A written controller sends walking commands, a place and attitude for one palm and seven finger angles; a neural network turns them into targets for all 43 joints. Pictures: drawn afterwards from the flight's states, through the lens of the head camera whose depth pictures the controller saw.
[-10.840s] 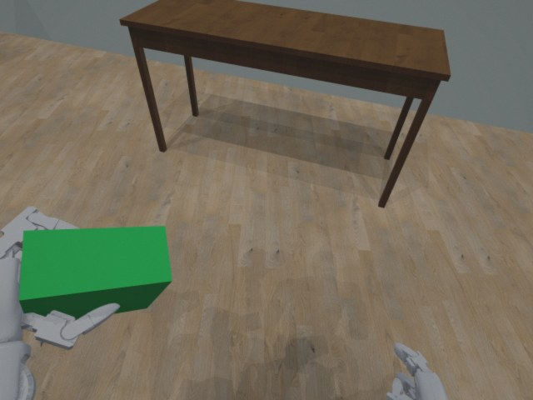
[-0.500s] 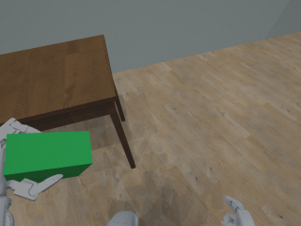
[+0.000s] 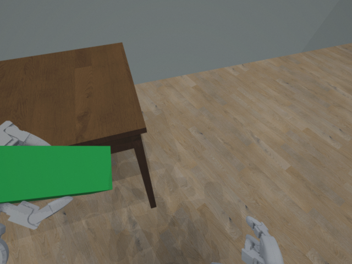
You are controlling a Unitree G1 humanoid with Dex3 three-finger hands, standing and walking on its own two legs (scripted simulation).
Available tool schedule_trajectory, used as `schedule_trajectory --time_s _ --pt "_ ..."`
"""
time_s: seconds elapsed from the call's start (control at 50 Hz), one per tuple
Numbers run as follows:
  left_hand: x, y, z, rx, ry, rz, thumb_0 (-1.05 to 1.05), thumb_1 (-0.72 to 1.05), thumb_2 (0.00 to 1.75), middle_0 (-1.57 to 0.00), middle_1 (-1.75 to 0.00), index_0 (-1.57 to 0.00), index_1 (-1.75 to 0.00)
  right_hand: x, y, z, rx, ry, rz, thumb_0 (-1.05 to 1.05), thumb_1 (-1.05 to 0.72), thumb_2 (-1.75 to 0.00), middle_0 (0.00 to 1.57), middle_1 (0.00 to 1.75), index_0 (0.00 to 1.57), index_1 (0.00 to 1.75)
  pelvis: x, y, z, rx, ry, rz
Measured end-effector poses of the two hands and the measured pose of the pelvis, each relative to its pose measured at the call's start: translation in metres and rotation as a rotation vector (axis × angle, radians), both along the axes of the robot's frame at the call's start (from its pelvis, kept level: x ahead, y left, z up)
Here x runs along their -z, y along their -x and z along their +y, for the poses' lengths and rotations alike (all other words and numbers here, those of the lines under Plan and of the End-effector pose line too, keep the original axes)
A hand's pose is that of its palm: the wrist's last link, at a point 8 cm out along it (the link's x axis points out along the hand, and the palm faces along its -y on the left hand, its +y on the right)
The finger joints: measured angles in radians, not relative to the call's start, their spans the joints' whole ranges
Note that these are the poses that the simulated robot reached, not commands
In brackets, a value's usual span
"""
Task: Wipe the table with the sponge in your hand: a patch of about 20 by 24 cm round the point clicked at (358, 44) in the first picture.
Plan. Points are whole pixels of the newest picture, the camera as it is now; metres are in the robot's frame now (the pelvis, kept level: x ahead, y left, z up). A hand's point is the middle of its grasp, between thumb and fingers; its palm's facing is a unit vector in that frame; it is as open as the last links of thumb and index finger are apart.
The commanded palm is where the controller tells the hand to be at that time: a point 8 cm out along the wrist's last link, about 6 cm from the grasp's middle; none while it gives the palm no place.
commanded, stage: come to a stop and stand still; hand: left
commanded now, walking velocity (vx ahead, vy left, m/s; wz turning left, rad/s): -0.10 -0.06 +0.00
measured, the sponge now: (72, 174) +0.23 +0.19 +0.16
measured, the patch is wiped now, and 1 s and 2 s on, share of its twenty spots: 0.00 0.00 0.00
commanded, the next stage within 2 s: none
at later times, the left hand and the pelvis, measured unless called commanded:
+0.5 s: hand out of the picture +0.20 +0.30 +0.20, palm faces +0.49 -0.76 -0.42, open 10.6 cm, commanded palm +0.12 +0.30 +0.18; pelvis -0.04 +0.02 +0.00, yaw -1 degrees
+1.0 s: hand out of the picture +0.11 +0.33 +0.18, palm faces +0.46 -0.84 -0.29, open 10.6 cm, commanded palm +0.05 +0.36 +0.18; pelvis -0.10 +0.08 +0.01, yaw +2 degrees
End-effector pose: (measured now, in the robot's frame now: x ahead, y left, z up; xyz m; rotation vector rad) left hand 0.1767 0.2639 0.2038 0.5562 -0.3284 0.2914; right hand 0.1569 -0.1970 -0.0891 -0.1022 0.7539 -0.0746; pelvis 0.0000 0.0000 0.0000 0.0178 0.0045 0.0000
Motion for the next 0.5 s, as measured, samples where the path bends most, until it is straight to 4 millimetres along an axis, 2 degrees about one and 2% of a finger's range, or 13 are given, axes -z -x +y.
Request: schedule_trajectory --time_s 0.08,0.16,0.28,0.38,0.4,0.44,0.5 --pt "-0.003 0.0 -0.006 -0.029 -0.042 0.026 -0.01 -0.54 1.0 -0.67 -1.37 -0.69 -1.36 0.015 -0.003 0.005 -0.035 -0.033 0.033 0.01 -0.9 -0.9 0.2 0.3 0.21 0.3 0.004 -0.005 -0.007 -0.001 -0.003 -0.013" --pt "0.005 -0.003 -0.003 -0.087 -0.002 0.066 -0.01 -0.54 1.0 -0.67 -1.37 -0.69 -1.36 0.018 -0.003 -0.008 -0.027 -0.032 0.055 0.01 -0.9 -0.9 0.2 0.3 0.21 0.3 0.001 -0.007 -0.011 0.003 0.0 -0.016" --pt "0.021 -0.005 -0.003 -0.088 0.077 0.107 -0.01 -0.54 1.0 -0.67 -1.37 -0.69 -1.36 -0.004 0.001 -0.041 0.013 0.077 0.04 0.01 -0.9 -0.9 0.2 0.3 0.21 0.3 -0.006 0.001 -0.011 0.004 -0.032 -0.022" --pt "0.017 0.01 -0.002 -0.015 0.077 0.066 -0.01 -0.54 1.0 -0.67 -1.37 -0.69 -1.36 -0.024 0.007 -0.055 0.044 0.18 0.004 0.01 -0.91 -0.9 0.2 0.3 0.2 0.3 -0.004 0.014 0.0 -0.004 -0.013 -0.027" --pt "0.01 0.011 0.005 0.004 0.014 0.035 -0.01 -0.54 1.0 -0.67 -1.37 -0.69 -1.36 -0.026 0.009 -0.055 0.037 0.205 -0.012 0.01 -0.91 -0.9 0.2 0.3 0.2 0.3 -0.003 0.019 0.003 -0.002 -0.004 -0.027" --pt "-0.007 0.01 0.032 0.001 -0.072 -0.077 -0.01 -0.54 1.0 -0.67 -1.37 -0.69 -1.36 -0.027 0.017 -0.051 0.017 0.23 -0.026 0.01 -0.91 -0.9 0.2 0.3 0.2 0.3 0.001 0.029 0.009 0.0 0.018 -0.022" --pt "-0.011 0.016 0.077 -0.085 -0.026 -0.145 -0.01 -0.54 1.0 -0.67 -1.37 -0.69 -1.36 -0.034 0.035 -0.036 0.022 0.208 -0.036 0.01 -0.91 -0.9 0.2 0.3 0.2 0.3 -0.002 0.043 0.021 0.016 0.013 -0.044"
